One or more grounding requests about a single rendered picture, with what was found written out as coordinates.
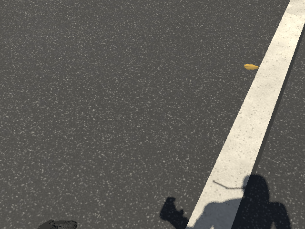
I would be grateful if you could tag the left robot hand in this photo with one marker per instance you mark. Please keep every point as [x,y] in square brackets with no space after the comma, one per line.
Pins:
[60,224]

